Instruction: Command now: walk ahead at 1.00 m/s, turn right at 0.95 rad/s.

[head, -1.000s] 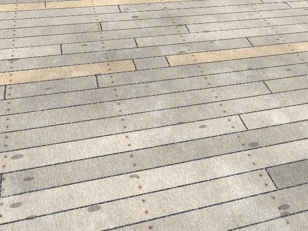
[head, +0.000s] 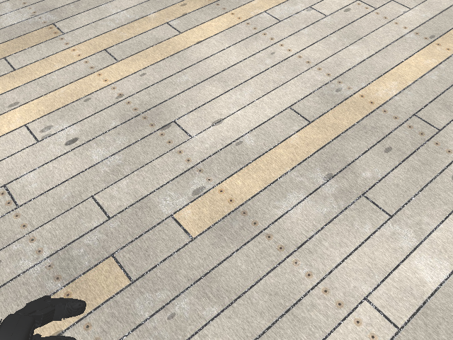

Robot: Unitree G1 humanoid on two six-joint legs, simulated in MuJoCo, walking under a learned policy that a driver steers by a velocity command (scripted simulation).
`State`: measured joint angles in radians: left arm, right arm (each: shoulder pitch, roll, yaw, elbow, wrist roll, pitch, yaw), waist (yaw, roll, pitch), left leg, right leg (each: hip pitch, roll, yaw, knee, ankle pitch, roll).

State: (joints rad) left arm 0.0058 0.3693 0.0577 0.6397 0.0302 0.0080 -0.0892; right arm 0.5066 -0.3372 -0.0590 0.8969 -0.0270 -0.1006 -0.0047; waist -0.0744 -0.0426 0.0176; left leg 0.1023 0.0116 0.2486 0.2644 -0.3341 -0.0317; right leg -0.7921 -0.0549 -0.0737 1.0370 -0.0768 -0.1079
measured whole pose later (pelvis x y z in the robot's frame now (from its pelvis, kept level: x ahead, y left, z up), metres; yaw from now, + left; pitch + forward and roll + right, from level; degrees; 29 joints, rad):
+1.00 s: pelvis +0.65 -0.09 +0.01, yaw +5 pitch +2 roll -1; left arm 0.07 0.28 0.04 0.68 -0.01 -0.04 0.03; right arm 0.23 -0.34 -0.10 0.59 0.02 0.06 -0.05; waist -0.05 0.00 0.04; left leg -0.35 -0.24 -0.35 0.50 -0.13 0.04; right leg -0.43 0.09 0.22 0.56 -0.20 0.06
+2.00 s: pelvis +0.70 -0.06 +0.01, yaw +27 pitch +2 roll +1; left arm 0.21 0.29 0.07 0.70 -0.04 0.06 -0.03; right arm 0.15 -0.27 -0.07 0.69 0.00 -0.01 -0.02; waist 0.00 0.01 0.02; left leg -0.15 0.04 0.24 0.43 -0.29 0.01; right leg -0.44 -0.10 -0.06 0.89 -0.43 0.02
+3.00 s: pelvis +1.47 +0.00 +0.00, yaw +23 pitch +1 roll +1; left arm -0.04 0.27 -0.04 0.60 0.02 -0.11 -0.02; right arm 0.49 -0.28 -0.06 0.88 0.03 -0.06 0.00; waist -0.13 -0.02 0.05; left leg 0.07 -0.12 -0.23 0.35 -0.41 0.09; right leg -0.58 -0.03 0.06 0.46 0.14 0.00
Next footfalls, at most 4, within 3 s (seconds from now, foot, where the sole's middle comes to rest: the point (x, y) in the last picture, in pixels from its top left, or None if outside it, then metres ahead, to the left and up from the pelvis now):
0.14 right None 0.31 -0.03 -0.76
0.52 left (225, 254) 0.75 -0.03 -0.76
1.02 right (278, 238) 0.79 -0.20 -0.76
1.52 left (210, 283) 0.65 0.03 -0.76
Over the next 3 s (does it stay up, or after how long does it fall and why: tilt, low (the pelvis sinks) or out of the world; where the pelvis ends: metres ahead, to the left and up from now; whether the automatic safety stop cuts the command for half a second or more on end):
stays up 1.47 0.00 0.00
